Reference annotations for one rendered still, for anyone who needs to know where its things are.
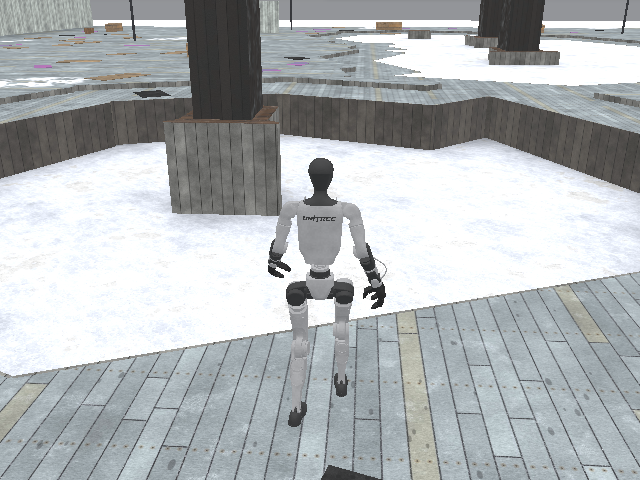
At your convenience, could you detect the left robot forearm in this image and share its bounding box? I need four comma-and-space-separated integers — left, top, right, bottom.
268, 239, 283, 268

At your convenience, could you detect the left robot hand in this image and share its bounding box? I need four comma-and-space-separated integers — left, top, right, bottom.
268, 261, 291, 278

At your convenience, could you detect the left robot shin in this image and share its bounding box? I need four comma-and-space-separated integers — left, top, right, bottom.
290, 340, 307, 413

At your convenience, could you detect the left robot upper arm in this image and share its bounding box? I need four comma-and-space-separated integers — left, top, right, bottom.
272, 201, 300, 254

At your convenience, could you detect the left robot foot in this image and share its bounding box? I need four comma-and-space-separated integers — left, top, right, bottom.
288, 401, 307, 427

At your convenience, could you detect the right robot forearm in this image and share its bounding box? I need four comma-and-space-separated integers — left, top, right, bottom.
359, 243, 382, 288

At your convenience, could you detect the right robot hand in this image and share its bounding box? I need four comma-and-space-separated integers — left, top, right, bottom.
363, 282, 386, 309

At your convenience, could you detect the right robot upper arm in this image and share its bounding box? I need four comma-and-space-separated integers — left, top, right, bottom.
341, 202, 369, 259

